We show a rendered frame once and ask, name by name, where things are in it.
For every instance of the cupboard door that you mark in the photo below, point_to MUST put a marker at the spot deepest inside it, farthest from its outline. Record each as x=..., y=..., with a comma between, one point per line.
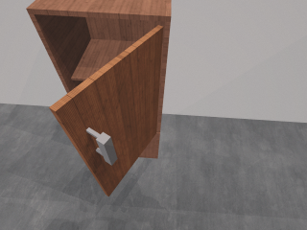
x=120, y=100

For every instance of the handle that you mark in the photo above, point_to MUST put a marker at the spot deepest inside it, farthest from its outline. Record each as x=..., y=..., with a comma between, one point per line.
x=106, y=148

